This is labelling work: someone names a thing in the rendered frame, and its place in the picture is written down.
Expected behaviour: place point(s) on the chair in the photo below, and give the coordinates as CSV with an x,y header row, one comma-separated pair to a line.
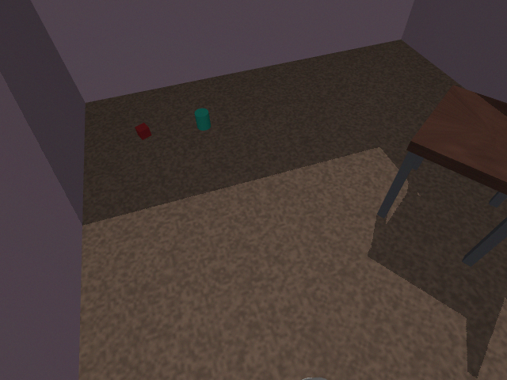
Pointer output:
x,y
466,133

